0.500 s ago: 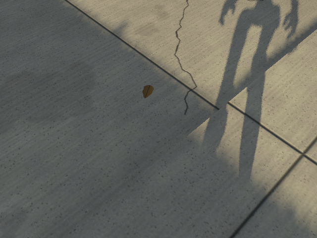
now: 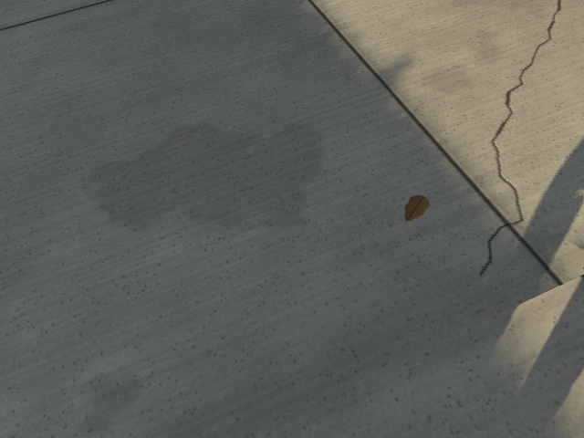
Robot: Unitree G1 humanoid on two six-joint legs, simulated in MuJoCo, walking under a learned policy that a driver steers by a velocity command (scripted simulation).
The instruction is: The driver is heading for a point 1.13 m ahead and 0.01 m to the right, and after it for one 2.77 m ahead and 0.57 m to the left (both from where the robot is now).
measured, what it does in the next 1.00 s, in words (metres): steps on the spot: left foot, then right foot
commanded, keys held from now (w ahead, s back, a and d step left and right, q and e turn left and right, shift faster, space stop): q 0.08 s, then no key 0.56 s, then w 0.12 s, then no key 0.24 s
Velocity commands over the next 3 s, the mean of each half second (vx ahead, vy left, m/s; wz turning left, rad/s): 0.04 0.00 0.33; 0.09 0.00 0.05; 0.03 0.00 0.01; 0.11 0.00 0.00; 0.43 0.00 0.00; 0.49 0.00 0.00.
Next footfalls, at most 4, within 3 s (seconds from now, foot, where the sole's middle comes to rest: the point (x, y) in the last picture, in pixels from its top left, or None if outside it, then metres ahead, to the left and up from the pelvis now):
0.20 left None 0.07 0.12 -0.78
0.54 right None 0.10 -0.07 -0.78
2.08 right None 0.21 -0.08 -0.78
2.54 left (282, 436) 0.45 0.09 -0.78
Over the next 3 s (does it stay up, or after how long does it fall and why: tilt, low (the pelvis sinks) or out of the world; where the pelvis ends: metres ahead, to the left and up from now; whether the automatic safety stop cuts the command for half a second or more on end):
stays up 0.61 0.02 -0.04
